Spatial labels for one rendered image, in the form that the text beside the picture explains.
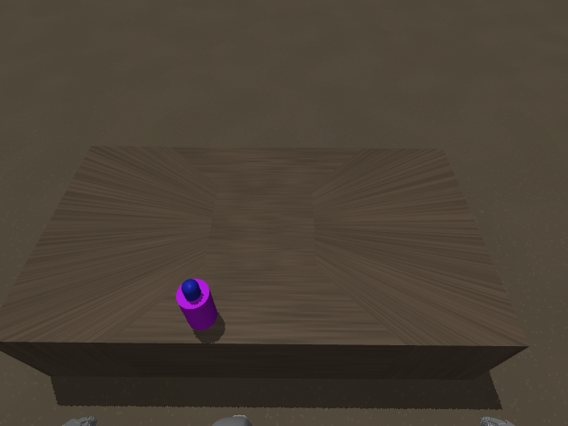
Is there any bottle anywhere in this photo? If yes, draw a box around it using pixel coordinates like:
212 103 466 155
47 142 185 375
176 279 217 330

